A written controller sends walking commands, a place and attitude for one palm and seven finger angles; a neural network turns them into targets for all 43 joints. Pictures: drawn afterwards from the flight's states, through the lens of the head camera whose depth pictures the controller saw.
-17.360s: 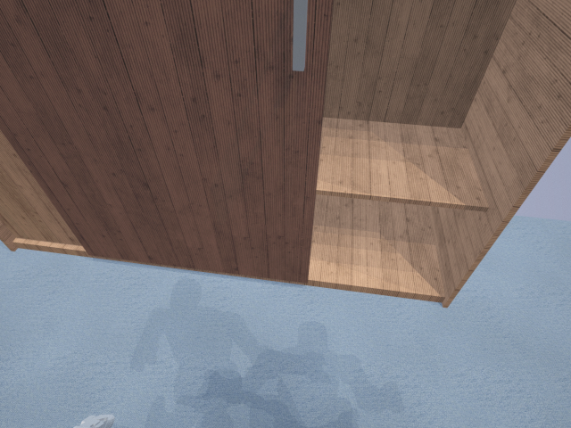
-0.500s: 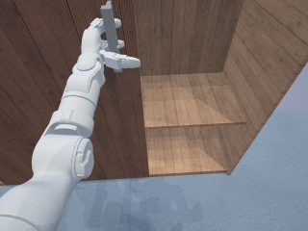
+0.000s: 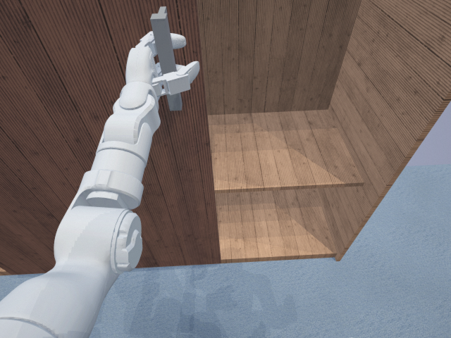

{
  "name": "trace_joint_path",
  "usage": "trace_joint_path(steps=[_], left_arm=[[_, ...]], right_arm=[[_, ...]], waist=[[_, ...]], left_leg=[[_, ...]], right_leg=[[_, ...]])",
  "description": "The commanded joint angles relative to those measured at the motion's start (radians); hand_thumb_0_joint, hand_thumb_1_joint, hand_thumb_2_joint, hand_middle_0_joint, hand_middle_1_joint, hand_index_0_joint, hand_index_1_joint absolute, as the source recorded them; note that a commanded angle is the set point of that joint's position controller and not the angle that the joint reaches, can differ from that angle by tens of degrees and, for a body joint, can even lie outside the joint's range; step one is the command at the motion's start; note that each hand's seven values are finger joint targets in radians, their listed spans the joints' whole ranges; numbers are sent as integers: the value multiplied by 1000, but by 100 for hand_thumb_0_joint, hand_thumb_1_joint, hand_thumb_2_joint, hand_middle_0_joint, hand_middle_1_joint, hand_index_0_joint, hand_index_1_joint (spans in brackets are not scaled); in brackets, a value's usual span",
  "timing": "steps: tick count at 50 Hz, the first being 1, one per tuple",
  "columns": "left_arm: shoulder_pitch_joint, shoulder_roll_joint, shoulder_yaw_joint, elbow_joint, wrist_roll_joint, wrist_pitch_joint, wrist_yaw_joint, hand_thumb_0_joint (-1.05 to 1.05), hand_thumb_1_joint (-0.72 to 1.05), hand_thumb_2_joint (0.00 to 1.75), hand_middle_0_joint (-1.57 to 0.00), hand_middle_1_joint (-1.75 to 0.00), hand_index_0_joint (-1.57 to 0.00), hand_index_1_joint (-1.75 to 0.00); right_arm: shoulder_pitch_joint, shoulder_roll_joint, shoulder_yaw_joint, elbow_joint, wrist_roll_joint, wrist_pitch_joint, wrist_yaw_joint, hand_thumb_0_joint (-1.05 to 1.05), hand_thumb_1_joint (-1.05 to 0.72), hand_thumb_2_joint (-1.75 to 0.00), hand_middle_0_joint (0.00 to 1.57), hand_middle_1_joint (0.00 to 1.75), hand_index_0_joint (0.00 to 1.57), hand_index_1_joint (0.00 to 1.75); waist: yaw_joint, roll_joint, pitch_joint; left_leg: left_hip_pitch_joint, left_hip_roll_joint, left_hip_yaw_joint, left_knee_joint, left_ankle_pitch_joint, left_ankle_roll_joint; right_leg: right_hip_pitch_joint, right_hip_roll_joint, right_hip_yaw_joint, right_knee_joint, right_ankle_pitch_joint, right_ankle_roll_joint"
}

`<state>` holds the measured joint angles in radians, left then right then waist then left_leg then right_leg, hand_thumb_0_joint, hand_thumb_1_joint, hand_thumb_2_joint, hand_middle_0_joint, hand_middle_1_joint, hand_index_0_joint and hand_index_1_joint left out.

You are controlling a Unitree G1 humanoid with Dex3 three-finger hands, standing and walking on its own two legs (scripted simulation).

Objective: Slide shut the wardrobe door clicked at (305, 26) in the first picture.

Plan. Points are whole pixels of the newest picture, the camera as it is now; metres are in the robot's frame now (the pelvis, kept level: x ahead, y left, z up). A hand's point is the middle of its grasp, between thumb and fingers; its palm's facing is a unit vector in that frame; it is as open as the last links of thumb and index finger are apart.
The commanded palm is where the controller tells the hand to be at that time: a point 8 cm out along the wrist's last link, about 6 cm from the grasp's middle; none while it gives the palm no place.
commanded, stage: grip the handle and tug to test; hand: left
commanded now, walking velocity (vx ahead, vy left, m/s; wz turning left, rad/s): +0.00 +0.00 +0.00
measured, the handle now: (169, 61) +0.53 +0.09 +0.25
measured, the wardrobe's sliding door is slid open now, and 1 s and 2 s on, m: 0.54 0.54 0.53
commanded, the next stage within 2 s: tug the door sideways, standing still in 0.86 s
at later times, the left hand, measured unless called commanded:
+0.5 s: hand (181, 73) +0.48 +0.07 +0.25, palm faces +0.03 -1.00 +0.00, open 5.4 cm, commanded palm +0.45 +0.12 +0.24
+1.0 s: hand (181, 74) +0.48 +0.07 +0.25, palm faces +0.01 -1.00 +0.03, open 5.5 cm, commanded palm +0.45 +0.11 +0.24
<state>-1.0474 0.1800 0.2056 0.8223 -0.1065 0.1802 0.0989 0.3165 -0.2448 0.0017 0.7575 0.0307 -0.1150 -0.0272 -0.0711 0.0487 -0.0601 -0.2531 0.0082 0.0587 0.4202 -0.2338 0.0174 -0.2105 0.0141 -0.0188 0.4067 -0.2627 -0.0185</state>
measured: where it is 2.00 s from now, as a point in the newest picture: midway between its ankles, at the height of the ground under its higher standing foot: outside the picture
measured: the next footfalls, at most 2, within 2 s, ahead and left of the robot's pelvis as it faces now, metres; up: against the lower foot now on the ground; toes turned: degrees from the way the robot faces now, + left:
none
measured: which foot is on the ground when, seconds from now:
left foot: down 0.00-1.00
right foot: down 0.00-1.00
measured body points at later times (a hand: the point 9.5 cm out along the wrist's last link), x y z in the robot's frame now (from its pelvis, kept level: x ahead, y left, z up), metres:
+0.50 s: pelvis -0.01 -0.01 +0.00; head +0.01 -0.02 +0.45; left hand +0.47 +0.12 +0.25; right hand +0.05 -0.26 -0.13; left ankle -0.01 +0.11 -0.74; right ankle -0.04 -0.11 -0.74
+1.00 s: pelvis +0.02 -0.01 +0.00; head +0.02 -0.03 +0.45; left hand +0.47 +0.12 +0.25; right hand +0.12 -0.26 -0.12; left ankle -0.01 +0.11 -0.74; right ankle -0.04 -0.11 -0.74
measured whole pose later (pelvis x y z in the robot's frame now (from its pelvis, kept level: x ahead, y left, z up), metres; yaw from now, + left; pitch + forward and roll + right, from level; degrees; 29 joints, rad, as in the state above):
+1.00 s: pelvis +0.02 -0.01 +0.00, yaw -1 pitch +3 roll +0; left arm -0.86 0.18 0.22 0.52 -0.13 0.28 0.09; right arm 0.27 -0.25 0.00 0.69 0.04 -0.06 -0.02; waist -0.08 0.06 -0.06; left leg -0.19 0.02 0.08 0.38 -0.25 0.01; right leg -0.16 0.03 0.00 0.37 -0.27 -0.03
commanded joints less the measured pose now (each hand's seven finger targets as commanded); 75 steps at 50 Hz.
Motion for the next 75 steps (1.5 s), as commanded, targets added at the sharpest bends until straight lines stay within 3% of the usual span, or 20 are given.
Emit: trace_joint_path(steps=[1,8,10,14,18,20,25,28,31,34,38,42,44,46,48,50,53,56,62,75], left_arm=[[-592,172,11,-214,2,-59,9,0,85,88,-44,-139,-44,-139],[-606,165,3,-192,3,-75,4,0,90,90,-45,-140,-45,-140],[-606,205,31,-167,6,-74,7,0,90,90,-45,-140,-45,-140],[-626,206,26,-115,11,-78,2,0,90,90,-45,-140,-45,-140],[-640,226,41,-94,15,-97,2,0,90,90,-45,-140,-45,-140],[-669,196,13,-106,15,-109,-2,0,90,90,-45,-140,-45,-140],[-613,203,24,-173,4,-131,-11,0,90,90,-45,-140,-45,-140],[-550,211,39,-186,-5,-122,-15,0,90,90,-45,-140,-45,-140],[-522,162,-3,-225,-8,-99,-23,0,90,90,-45,-140,-45,-140],[-483,208,36,-251,-10,-74,-19,0,90,90,-45,-140,-45,-140],[-399,200,48,-293,-17,-38,-19,0,90,90,-45,-140,-45,-140],[-298,162,21,-430,-26,-7,-20,0,90,90,-45,-140,-45,-140],[-258,207,68,-506,-32,10,-18,0,90,90,-45,-140,-45,-140],[-234,168,33,-542,-35,39,-24,0,90,90,-45,-140,-45,-140],[-180,201,67,-579,-36,63,-18,0,90,90,-45,-140,-45,-140],[-311,109,-30,-578,-33,89,-12,0,90,90,-45,-140,-45,-140],[-463,86,-52,-507,-17,122,29,0,90,90,-45,-140,-45,-140],[-469,1,-96,-458,-17,135,45,0,90,90,-45,-140,-45,-140],[-556,-129,-195,-418,-28,79,50,0,90,90,-45,-140,-45,-140],[-725,-285,-327,-331,-39,-22,63,0,90,90,-45,-140,-45,-140]], right_arm=[[4,-123,-40,-107,2,-34,-14,0,-90,-90,20,30,20,30],[4,-122,-37,-110,2,-26,-15,0,-90,-90,20,30,20,30],[10,-125,-38,-108,1,-24,-18,0,-90,-90,20,30,20,30],[21,-127,-37,-99,2,-23,-23,0,-90,-90,20,30,20,30],[37,-130,-39,-94,0,-28,-24,0,-90,-90,20,30,20,30],[42,-126,-37,-93,1,-34,-22,0,-90,-90,20,30,20,30],[29,-125,-41,-109,2,-48,-15,0,-90,-90,20,30,20,30],[24,-132,-42,-114,7,-48,-12,0,-90,-90,20,30,20,30],[9,-126,-43,-125,12,-50,-9,0,-90,-90,20,30,20,30],[5,-133,-45,-129,10,-44,-11,0,-90,-90,20,30,20,30],[-18,-129,-43,-144,12,-31,-9,0,-90,-90,20,30,20,30],[-61,-120,-42,-176,10,-15,-2,0,-90,-90,20,30,20,30],[-76,-123,-44,-190,10,-4,-1,0,-90,-90,20,30,20,30],[-102,-118,-40,-202,14,9,-1,0,-90,-90,20,30,20,30],[-118,-119,-39,-213,15,25,0,0,-90,-90,20,30,20,30],[-121,-111,-38,-195,16,31,-3,0,-90,-90,20,30,20,30],[-92,-115,-43,-155,8,39,-7,0,-90,-90,20,30,20,30],[-84,-106,-43,-143,0,44,-5,0,-90,-90,20,30,20,30],[-82,-92,-46,-127,-4,43,3,0,-90,-90,20,30,20,30],[-51,-87,-49,-86,-3,-14,25,0,-90,-90,20,30,20,30]], waist=[[-12,-105,-296],[-12,-97,-313],[-10,-117,-307],[-21,-124,-273],[-20,-118,-294],[-30,-94,-292],[-8,-86,-345],[3,-119,-319],[1,-96,-310],[15,-102,-327],[29,-117,-318],[51,-83,-360],[60,-112,-390],[55,-117,-365],[69,-120,-368],[27,-92,-328],[-6,-79,-316],[-11,-91,-344],[-31,-87,-362],[-64,-39,-389]], left_leg=[[200,-3,-34,16,341,32],[202,-6,-34,21,346,33],[179,-9,-31,19,331,35],[158,-10,-29,17,285,37],[156,-9,-33,16,283,36],[166,-10,-35,16,273,35],[190,-10,-32,12,310,36],[173,-7,-30,1,305,36],[190,-6,-30,0,305,36],[188,-5,-29,-5,319,35],[183,-6,-21,-4,349,35],[218,-7,-16,7,455,31],[227,-7,-13,11,503,34],[223,-8,-8,11,516,34],[229,-7,-8,16,542,33],[246,-9,-10,33,541,35],[259,-8,-20,52,526,34],[267,-17,-29,69,557,33],[289,-25,-43,87,565,34],[350,-3,-107,99,503,11]], right_leg=[[24,9,-4,-28,414,9],[32,7,0,-22,429,7],[43,4,2,-25,429,9],[21,3,4,-34,389,12],[25,3,6,-31,381,11],[11,4,4,-33,367,9],[59,6,7,-30,406,6],[72,10,1,-35,407,7],[61,12,-2,-39,401,6],[86,12,-3,-38,413,5],[111,12,-7,-34,460,7],[170,6,-14,-17,562,2],[204,6,-9,-8,643,9],[207,4,-13,-5,677,13],[220,3,-14,-1,700,13],[155,5,-16,-8,686,14],[84,9,-14,-7,639,13],[79,7,-18,11,669,11],[58,4,-23,28,659,4],[-85,20,-33,44,472,-6]])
